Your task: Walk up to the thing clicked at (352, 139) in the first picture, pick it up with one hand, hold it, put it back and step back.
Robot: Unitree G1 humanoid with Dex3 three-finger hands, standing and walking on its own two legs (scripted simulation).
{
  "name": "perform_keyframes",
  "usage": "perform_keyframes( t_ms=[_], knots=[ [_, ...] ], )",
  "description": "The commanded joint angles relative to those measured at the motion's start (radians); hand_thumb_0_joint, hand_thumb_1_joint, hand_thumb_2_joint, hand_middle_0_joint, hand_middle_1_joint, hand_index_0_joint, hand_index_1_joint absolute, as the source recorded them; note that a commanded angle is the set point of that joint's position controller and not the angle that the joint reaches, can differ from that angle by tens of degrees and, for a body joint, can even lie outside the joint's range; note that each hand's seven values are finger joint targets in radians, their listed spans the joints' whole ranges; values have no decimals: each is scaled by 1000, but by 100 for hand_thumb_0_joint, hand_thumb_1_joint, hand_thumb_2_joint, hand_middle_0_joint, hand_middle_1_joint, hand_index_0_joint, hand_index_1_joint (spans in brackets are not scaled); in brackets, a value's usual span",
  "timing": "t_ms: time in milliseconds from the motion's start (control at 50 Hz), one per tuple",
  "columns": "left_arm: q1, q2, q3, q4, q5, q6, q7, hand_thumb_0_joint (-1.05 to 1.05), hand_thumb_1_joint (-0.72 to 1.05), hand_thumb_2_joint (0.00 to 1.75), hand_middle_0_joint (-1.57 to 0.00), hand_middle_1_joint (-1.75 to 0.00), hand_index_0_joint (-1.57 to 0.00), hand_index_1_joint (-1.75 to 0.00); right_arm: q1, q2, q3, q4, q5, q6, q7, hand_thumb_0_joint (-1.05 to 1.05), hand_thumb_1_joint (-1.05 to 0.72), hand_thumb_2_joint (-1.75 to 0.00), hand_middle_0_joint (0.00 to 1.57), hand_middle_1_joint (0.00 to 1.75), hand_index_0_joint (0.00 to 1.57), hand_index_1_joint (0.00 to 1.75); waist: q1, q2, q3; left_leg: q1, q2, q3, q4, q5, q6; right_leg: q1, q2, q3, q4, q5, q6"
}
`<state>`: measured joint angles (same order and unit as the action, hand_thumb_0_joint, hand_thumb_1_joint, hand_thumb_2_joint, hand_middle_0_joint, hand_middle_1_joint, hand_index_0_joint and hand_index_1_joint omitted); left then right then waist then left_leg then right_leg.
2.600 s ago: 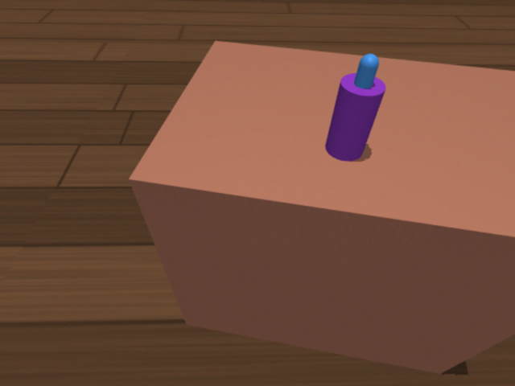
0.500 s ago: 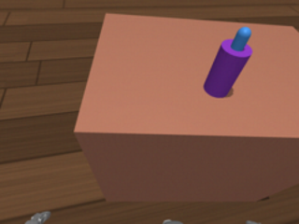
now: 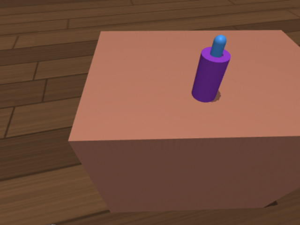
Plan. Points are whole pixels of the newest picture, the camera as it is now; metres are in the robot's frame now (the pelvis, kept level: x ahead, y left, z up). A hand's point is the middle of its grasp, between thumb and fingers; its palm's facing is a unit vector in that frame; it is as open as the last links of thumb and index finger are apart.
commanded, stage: walk up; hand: right
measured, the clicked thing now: (211, 68) +0.53 -0.19 +0.13
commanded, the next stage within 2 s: stand in 0.80 s
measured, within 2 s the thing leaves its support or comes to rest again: neither
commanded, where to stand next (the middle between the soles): +0.05 +0.02 m, yaw +1 degrees
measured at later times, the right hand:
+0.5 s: hand out of the picture +0.08 -0.25 -0.14, palm faces -0.02 +0.94 -0.34, open 7.4 cm
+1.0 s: hand out of the picture +0.08 -0.25 -0.15, palm faces -0.02 +0.94 -0.33, open 7.4 cm
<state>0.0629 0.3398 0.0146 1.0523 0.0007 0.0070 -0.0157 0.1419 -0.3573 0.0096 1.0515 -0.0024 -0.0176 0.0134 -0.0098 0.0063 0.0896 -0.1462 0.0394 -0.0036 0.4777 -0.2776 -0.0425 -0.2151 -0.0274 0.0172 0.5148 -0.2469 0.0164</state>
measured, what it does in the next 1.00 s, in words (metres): stands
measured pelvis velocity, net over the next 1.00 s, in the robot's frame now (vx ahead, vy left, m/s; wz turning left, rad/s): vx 0.00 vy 0.00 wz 0.00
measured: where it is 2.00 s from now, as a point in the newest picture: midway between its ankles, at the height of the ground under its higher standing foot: outside the picture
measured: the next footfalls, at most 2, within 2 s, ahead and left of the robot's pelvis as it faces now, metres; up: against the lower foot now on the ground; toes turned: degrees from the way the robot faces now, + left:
none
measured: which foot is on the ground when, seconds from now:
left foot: down 0.00-1.00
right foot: down 0.00-1.00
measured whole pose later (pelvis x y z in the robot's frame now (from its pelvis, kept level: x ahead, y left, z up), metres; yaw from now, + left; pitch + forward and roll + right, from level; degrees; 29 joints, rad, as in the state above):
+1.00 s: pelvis +0.00 +0.00 +0.01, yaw +0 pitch -2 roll +0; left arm 0.08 0.35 0.01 1.14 0.01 -0.01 -0.01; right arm 0.10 -0.35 0.00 1.13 -0.01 -0.01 0.01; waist 0.00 0.00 0.06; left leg -0.08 0.04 0.00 0.32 -0.20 -0.04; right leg -0.14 -0.03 0.01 0.34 -0.16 0.03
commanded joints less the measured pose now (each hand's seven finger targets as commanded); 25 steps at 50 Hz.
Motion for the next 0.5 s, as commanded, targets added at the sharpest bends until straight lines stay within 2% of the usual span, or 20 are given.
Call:
perform_keyframes(
  t_ms=[0, 40, 180, 280, 480],
  knots=[
    [-72, 226, 54, -42, -3, -30, 10, 0, 90, 90, -20, -30, -20, -30, -38, -216, -51, -31, 0, -24, -19, 0, -90, -90, 20, 30, 20, 30, 9, -56, -135, 11, 67, -55, -116, 163, 64, 81, -93, 99, -158, 142, -61],
    [-70, 220, 54, -28, -3, -29, 11, 0, 90, 90, -20, -30, -20, -30, -55, -221, -53, -20, -2, -25, -20, 0, -90, -90, 20, 30, 20, 30, 12, -35, -129, 16, 76, -59, -139, 175, 64, 86, -87, 84, -170, 161, -54],
    [-66, 209, 53, 14, 2, -26, 7, 0, 90, 90, -20, -30, -20, -30, -87, -207, -53, 2, -7, -22, -19, 0, -90, -90, 20, 30, 20, 30, 16, 3, -90, -3, 82, -67, -195, 90, 61, 76, -79, 79, -213, 88, -42],
    [-65, 210, 54, 27, 6, -28, 6, 0, 90, 90, -20, -30, -20, -30, -86, -206, -54, 12, -8, -23, -19, 0, -90, -90, 20, 30, 20, 30, 12, 7, -108, 6, 85, -64, -205, 106, 58, 94, -84, 79, -219, 123, -38],
    [-48, 207, 50, 40, 7, -30, 8, 0, 90, 90, -20, -30, -20, -30, -83, -210, -58, 19, -6, -17, -19, 0, -90, -90, 20, 30, 20, 30, 6, 4, -100, 8, 84, -69, -208, 93, 59, 87, -82, 79, -236, 111, -34]
  ],
)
